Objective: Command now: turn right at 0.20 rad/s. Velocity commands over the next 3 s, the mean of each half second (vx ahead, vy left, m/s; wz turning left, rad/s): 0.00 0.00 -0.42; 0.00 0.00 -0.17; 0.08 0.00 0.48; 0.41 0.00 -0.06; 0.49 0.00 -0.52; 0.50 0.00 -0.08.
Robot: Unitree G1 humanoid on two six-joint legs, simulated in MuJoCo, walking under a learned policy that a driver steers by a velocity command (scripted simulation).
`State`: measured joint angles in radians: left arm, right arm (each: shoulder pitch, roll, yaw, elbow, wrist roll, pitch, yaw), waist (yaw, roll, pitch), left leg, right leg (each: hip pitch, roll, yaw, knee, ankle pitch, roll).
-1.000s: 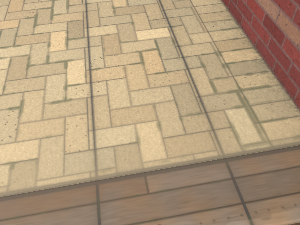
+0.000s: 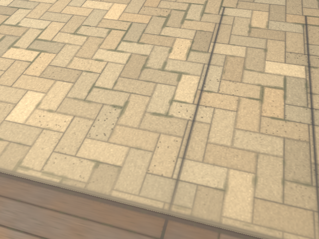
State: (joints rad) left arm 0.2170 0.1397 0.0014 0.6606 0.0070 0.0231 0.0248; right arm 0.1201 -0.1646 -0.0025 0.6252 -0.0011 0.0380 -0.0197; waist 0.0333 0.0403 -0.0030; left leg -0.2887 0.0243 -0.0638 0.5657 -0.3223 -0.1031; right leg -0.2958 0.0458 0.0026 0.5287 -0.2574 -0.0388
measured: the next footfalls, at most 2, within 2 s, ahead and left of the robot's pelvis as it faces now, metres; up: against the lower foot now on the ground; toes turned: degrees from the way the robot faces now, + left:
right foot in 0.44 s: +0.01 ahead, -0.13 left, +0.00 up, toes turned -16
left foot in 0.86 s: +0.08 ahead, +0.09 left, +0.00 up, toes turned -20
